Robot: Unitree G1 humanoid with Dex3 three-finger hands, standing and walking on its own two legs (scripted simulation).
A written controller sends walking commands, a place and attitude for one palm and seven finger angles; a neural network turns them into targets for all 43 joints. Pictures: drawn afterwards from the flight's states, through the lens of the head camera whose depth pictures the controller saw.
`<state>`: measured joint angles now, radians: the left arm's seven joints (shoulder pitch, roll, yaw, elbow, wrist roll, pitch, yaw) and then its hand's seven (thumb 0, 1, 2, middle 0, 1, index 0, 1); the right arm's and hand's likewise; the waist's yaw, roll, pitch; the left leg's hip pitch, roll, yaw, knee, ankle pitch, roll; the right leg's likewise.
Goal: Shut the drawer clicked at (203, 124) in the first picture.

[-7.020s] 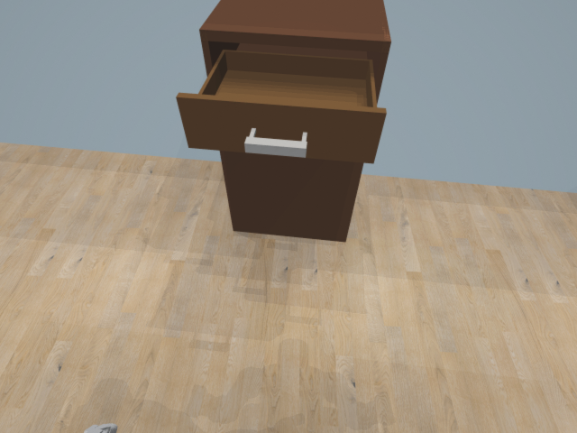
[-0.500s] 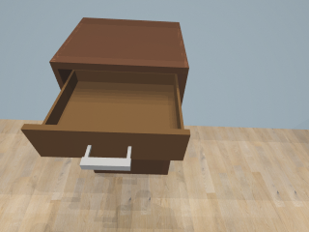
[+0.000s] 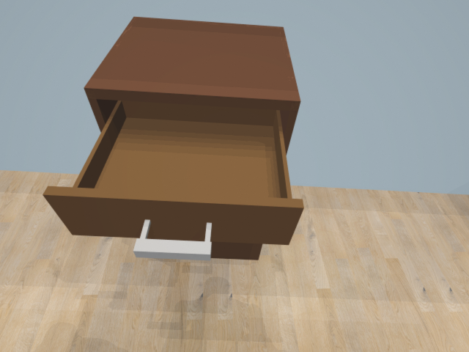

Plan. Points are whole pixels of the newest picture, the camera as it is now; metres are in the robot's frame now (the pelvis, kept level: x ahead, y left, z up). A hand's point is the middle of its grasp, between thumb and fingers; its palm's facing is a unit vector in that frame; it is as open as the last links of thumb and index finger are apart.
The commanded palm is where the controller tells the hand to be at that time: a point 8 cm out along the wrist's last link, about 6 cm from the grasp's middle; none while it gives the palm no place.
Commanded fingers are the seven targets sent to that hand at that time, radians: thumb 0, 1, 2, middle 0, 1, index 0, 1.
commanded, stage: look again from close up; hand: left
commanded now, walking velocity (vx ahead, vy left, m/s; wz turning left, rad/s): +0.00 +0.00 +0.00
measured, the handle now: (175, 238) +0.31 +0.13 -0.01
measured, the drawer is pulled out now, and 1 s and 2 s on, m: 0.29 0.29 0.29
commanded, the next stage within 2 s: raise the hand and make a fist in 0.42 s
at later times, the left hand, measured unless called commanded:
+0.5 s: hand out of the picture +0.03 +0.15 -0.18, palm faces +0.02 -0.98 -0.18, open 7.4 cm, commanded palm none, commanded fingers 0.00 0.90 0.90 -0.20 -0.30 -0.20 -0.30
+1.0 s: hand out of the picture +0.13 +0.11 -0.02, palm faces +0.10 -0.99 -0.09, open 6.1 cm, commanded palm +0.11 +0.17 -0.02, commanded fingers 0.00 0.90 0.90 -0.70 -0.84 -0.70 -0.84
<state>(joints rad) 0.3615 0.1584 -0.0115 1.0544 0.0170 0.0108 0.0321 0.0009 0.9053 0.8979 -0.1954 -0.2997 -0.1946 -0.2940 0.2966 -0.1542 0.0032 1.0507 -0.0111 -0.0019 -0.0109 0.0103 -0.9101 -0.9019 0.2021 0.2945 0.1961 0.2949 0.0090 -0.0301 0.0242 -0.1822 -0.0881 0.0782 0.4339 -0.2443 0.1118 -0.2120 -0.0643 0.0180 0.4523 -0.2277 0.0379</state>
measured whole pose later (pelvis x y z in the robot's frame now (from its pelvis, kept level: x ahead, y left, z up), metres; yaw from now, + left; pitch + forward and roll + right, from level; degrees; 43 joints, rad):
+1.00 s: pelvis -0.01 -0.08 -0.08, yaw +4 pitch +12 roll +0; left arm 0.65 0.21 0.09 -0.07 -0.22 -0.61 -0.24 0.01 0.90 0.90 -0.51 -0.64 -0.42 -0.59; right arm 0.13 -0.28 -0.06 0.53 0.02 -0.30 0.00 0.02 -0.91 -0.90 0.20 0.29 0.19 0.29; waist 0.04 -0.02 -0.13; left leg -0.78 -0.01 -0.03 1.10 -0.52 -0.01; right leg -0.79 0.03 -0.15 1.06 -0.49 -0.11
